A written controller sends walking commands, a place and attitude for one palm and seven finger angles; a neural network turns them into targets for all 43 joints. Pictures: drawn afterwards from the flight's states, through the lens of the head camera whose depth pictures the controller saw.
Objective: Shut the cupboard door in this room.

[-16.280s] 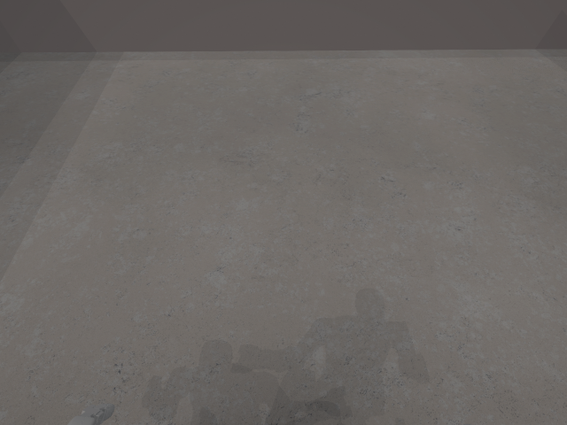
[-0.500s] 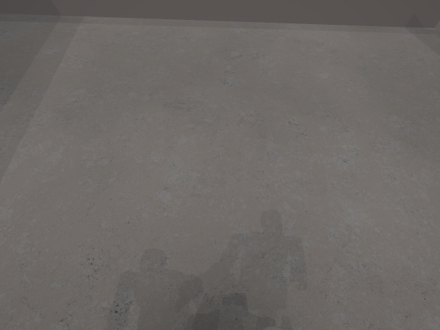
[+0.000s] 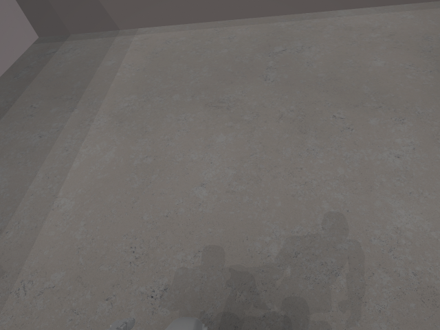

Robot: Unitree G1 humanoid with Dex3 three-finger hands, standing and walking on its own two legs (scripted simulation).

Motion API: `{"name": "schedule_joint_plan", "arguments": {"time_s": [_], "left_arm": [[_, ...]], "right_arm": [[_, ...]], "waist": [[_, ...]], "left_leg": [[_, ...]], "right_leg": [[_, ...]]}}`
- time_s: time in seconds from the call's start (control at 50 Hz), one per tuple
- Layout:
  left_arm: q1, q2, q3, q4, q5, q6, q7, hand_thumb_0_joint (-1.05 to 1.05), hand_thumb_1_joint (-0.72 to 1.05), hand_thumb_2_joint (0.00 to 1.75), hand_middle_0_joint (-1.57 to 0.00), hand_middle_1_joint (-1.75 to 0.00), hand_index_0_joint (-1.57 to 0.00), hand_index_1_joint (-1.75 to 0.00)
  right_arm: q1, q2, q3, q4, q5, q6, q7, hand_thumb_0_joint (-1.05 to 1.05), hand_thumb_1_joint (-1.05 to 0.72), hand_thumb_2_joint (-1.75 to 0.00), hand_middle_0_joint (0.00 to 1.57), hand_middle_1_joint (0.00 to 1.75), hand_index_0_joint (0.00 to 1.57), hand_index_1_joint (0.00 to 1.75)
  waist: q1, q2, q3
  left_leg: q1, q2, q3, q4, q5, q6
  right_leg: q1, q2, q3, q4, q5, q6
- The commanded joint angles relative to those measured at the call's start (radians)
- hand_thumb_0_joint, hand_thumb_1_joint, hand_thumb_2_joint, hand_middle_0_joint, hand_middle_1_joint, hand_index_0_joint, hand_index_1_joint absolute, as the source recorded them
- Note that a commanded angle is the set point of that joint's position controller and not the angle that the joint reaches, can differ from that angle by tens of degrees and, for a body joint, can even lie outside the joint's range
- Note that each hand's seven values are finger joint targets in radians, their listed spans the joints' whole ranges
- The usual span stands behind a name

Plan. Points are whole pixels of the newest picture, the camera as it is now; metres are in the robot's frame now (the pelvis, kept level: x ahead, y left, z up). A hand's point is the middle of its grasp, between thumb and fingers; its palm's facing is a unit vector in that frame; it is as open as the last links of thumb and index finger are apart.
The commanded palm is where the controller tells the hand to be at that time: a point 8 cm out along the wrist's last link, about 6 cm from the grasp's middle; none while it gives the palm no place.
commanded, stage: turn or walk to find it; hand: left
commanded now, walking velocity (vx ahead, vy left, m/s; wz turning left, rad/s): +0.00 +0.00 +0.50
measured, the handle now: out of the picture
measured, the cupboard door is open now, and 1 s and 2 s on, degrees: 69 69 69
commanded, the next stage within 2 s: none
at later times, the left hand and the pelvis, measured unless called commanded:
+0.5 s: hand out of the picture -0.06 +0.26 -0.19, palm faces +0.31 -0.92 -0.25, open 7.4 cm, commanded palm none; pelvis -0.03 +0.05 -0.01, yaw +14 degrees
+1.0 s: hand out of the picture -0.01 +0.21 -0.14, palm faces +0.46 -0.84 -0.30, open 7.4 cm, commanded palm none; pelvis -0.02 -0.02 +0.00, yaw +29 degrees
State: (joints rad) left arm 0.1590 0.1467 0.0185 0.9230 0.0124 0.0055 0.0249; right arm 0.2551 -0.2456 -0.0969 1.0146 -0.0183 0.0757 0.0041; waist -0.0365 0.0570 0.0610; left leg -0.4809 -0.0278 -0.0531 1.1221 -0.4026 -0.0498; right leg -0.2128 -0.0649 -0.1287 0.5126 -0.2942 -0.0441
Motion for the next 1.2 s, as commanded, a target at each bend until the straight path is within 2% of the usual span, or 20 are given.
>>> {"name": "schedule_joint_plan", "arguments": {"time_s": [0.0, 0.24, 0.28, 0.32, 0.34, 0.36, 0.38, 0.4, 0.44, 0.52, 0.72, 0.78, 0.82, 0.84, 0.86, 0.88, 0.9, 0.96, 1.02, 1.18], "left_arm": [[0.038, 0.183, 0.053, -0.048, 0.0, -0.028, 0.012, 0.0, 0.9, 0.9, -0.2, -0.3, -0.2, -0.3], [0.142, 0.264, 0.078, -0.007, 0.019, -0.009, 0.007, 0.0, 0.9, 0.9, -0.2, -0.3, -0.2, -0.3], [0.125, 0.272, 0.082, -0.003, 0.018, -0.005, 0.005, 0.0, 0.9, 0.9, -0.2, -0.3, -0.2, -0.3], [0.102, 0.271, 0.084, -0.002, 0.009, 0.001, 0.003, 0.0, 0.9, 0.9, -0.2, -0.3, -0.2, -0.3], [0.1, 0.246, 0.08, -0.012, 0.0, 0.008, 0.0, 0.0, 0.9, 0.9, -0.2, -0.3, -0.2, -0.3], [0.097, 0.176, 0.065, -0.048, -0.006, 0.013, -0.007, 0.0, 0.9, 0.9, -0.2, -0.3, -0.2, -0.3], [0.03, 0.173, 0.051, -0.073, 0.004, 0.024, -0.002, 0.0, 0.9, 0.9, -0.2, -0.3, -0.2, -0.3], [0.009, 0.186, 0.054, -0.07, 0.005, 0.033, -0.002, 0.0, 0.9, 0.9, -0.2, -0.3, -0.2, -0.3], [-0.004, 0.195, 0.066, -0.046, 0.005, 0.037, -0.01, 0.0, 0.9, 0.9, -0.2, -0.3, -0.2, -0.3], [0.041, 0.195, 0.065, -0.02, 0.006, 0.031, -0.019, 0.0, 0.9, 0.9, -0.2, -0.3, -0.2, -0.3], [-0.066, 0.165, 0.052, -0.09, -0.003, 0.023, -0.007, 0.0, 0.9, 0.9, -0.2, -0.3, -0.2, -0.3], [-0.007, 0.163, 0.052, -0.081, -0.011, 0.016, -0.004, 0.0, 0.9, 0.9, -0.2, -0.3, -0.2, -0.3], [0.07, 0.18, 0.058, -0.062, -0.011, 0.004, -0.002, 0.0, 0.9, 0.9, -0.2, -0.3, -0.2, -0.3], [0.112, 0.226, 0.068, -0.058, -0.003, -0.006, 0.003, 0.0, 0.9, 0.9, -0.2, -0.3, -0.2, -0.3], [0.126, 0.319, 0.085, -0.059, 0.013, -0.013, 0.012, 0.0, 0.9, 0.9, -0.2, -0.3, -0.2, -0.3], [0.111, 0.331, 0.082, -0.075, 0.007, -0.008, 0.013, 0.0, 0.9, 0.9, -0.2, -0.3, -0.2, -0.3], [0.052, 0.285, 0.084, -0.088, 0.003, -0.011, 0.02, 0.0, 0.9, 0.9, -0.2, -0.3, -0.2, -0.3], [-0.062, 0.207, 0.056, -0.112, 0.0, -0.013, 0.009, 0.0, 0.9, 0.9, -0.2, -0.3, -0.2, -0.3], [-0.009, 0.194, 0.054, -0.1, 0.0, -0.022, 0.008, 0.0, 0.9, 0.9, -0.2, -0.3, -0.2, -0.3], [0.151, 0.226, 0.067, -0.035, 0.012, -0.022, 0.012, 0.0, 0.9, 0.9, -0.2, -0.3, -0.2, -0.3]], "right_arm": [[0.018, -0.056, -0.007, -0.049, -0.003, -0.016, 0.01, 0.0, -0.9, -0.9, 0.2, 0.3, 0.2, 0.3], [-0.142, -0.037, 0.026, -0.111, 0.009, -0.033, 0.01, 0.0, -0.9, -0.9, 0.2, 0.3, 0.2, 0.3], [-0.119, -0.043, 0.026, -0.111, 0.011, -0.039, 0.009, 0.0, -0.9, -0.9, 0.2, 0.3, 0.2, 0.3], [-0.063, -0.065, 0.021, -0.102, 0.008, -0.05, 0.01, 0.0, -0.9, -0.9, 0.2, 0.3, 0.2, 0.3], [-0.016, -0.118, 0.009, -0.095, 0.006, -0.06, 0.01, 0.0, -0.9, -0.9, 0.2, 0.3, 0.2, 0.3], [0.023, -0.224, -0.017, -0.095, -0.001, -0.067, 0.004, 0.0, -0.9, -0.9, 0.2, 0.3, 0.2, 0.3], [0.074, -0.262, -0.024, -0.074, 0.002, -0.055, -0.002, 0.0, -0.9, -0.9, 0.2, 0.3, 0.2, 0.3], [0.042, -0.239, -0.014, -0.077, 0.0, -0.053, -0.006, 0.0, -0.9, -0.9, 0.2, 0.3, 0.2, 0.3], [-0.07, -0.187, -0.001, -0.106, -0.003, -0.055, -0.019, 0.0, -0.9, -0.9, 0.2, 0.3, 0.2, 0.3], [-0.093, -0.162, 0.01, -0.125, 0.002, -0.067, -0.018, 0.0, -0.9, -0.9, 0.2, 0.3, 0.2, 0.3], [-0.013, -0.165, -0.012, -0.118, -0.007, -0.058, -0.014, 0.0, -0.9, -0.9, 0.2, 0.3, 0.2, 0.3], [-0.04, -0.168, -0.017, -0.128, -0.008, -0.052, -0.012, 0.0, -0.9, -0.9, 0.2, 0.3, 0.2, 0.3], [-0.068, -0.154, -0.018, -0.137, 0.0, -0.05, -0.01, 0.0, -0.9, -0.9, 0.2, 0.3, 0.2, 0.3], [-0.058, -0.11, -0.015, -0.143, 0.007, -0.05, -0.005, 0.0, -0.9, -0.9, 0.2, 0.3, 0.2, 0.3], [-0.047, -0.045, -0.004, -0.163, 0.012, -0.052, -0.001, 0.0, -0.9, -0.9, 0.2, 0.3, 0.2, 0.3], [-0.076, -0.086, -0.014, -0.172, 0.001, -0.047, -0.004, 0.0, -0.9, -0.9, 0.2, 0.3, 0.2, 0.3], [-0.062, -0.103, -0.021, -0.158, -0.003, -0.034, -0.002, 0.0, -0.9, -0.9, 0.2, 0.3, 0.2, 0.3], [0.009, -0.073, -0.02, -0.092, -0.01, -0.014, 0.015, 0.0, -0.9, -0.9, 0.2, 0.3, 0.2, 0.3], [0.03, -0.064, -0.016, -0.077, -0.007, -0.011, 0.019, 0.0, -0.9, -0.9, 0.2, 0.3, 0.2, 0.3], [-0.107, -0.056, 0.008, -0.104, -0.001, -0.017, 0.011, 0.0, -0.9, -0.9, 0.2, 0.3, 0.2, 0.3]], "waist": [[0.025, -0.217, -0.031], [0.091, -0.257, -0.07], [0.073, -0.26, -0.089], [0.031, -0.216, -0.12], [0.0, -0.073, -0.144], [-0.019, 0.243, -0.14], [-0.047, 0.212, -0.139], [-0.03, 0.148, -0.107], [0.002, 0.17, -0.034], [0.031, 0.074, -0.058], [-0.009, 0.101, -0.083], [0.019, 0.115, -0.112], [0.064, 0.085, -0.133], [0.079, -0.039, -0.157], [0.09, -0.321, -0.15], [0.093, -0.307, -0.119], [0.065, -0.263, -0.092], [-0.003, -0.193, 0.006], [0.009, -0.228, -0.021], [0.075, -0.221, -0.066]], "left_leg": [[-0.095, 0.054, 0.0, 0.101, 0.069, -0.027], [0.056, 0.067, 0.118, -0.332, -0.063, -0.013], [0.121, 0.061, 0.139, -0.426, -0.018, -0.002], [0.276, 0.062, 0.149, -0.638, 0.165, 0.012], [0.419, 0.126, 0.05, -0.739, 0.297, 0.04], [0.54, 0.382, -0.293, -0.776, 0.64, 0.15], [0.483, 0.456, -0.318, -0.782, 0.76, 0.235], [0.405, 0.43, -0.26, -0.801, 0.6, 0.246], [0.332, 0.328, -0.217, -0.815, 0.471, 0.214], [0.337, 0.247, -0.144, -0.815, 0.495, 0.184], [0.35, 0.246, -0.296, -0.767, 0.534, 0.229], [0.282, 0.214, -0.321, -0.723, 0.568, 0.21], [0.163, 0.161, -0.298, -0.66, 0.458, 0.158], [0.036, 0.096, -0.246, -0.577, 0.277, 0.103], [-0.147, -0.043, -0.055, -0.346, -0.053, 0.025], [-0.128, -0.032, -0.042, -0.148, -0.188, 0.018], [-0.103, 0.004, -0.077, -0.031, -0.143, 0.023], [-0.089, 0.031, -0.031, 0.121, 0.03, 0.004], [-0.101, 0.04, -0.004, 0.135, 0.095, -0.02], [-0.088, 0.074, 0.044, -0.081, -0.023, -0.039]], "right_leg": [[0.096, -0.238, 0.118, -0.2, 0.365, -0.042], [0.154, -0.314, 0.074, -0.106, 0.509, -0.102], [0.136, -0.319, 0.054, -0.071, 0.486, -0.087], [0.065, -0.29, -0.012, 0.034, 0.399, -0.022], [-0.059, -0.239, -0.055, 0.179, 0.256, 0.032], [-0.339, -0.092, -0.081, 0.395, -0.251, 0.115], [-0.354, -0.063, 0.013, 0.523, -0.385, 0.115], [-0.329, -0.079, 0.059, 0.573, -0.335, 0.106], [-0.363, -0.074, 0.095, 0.621, -0.207, 0.114], [-0.325, -0.05, 0.101, 0.62, -0.086, 0.129], [-0.257, 0.0, 0.118, 0.35, -0.169, 0.132], [-0.11, 0.039, 0.098, 0.16, -0.12, 0.119], [0.078, 0.034, 0.087, -0.062, 0.058, 0.113], [0.228, -0.065, 0.172, -0.179, 0.089, 0.09], [0.309, -0.336, 0.446, -0.238, 0.094, -0.005], [0.149, -0.441, 0.499, -0.249, 0.178, -0.094], [0.062, -0.41, 0.432, -0.261, 0.126, -0.112], [-0.035, -0.247, 0.212, -0.24, 0.103, -0.039], [0.037, -0.223, 0.129, -0.227, 0.193, -0.023], [0.205, -0.299, 0.101, -0.149, 0.512, -0.081]]}}
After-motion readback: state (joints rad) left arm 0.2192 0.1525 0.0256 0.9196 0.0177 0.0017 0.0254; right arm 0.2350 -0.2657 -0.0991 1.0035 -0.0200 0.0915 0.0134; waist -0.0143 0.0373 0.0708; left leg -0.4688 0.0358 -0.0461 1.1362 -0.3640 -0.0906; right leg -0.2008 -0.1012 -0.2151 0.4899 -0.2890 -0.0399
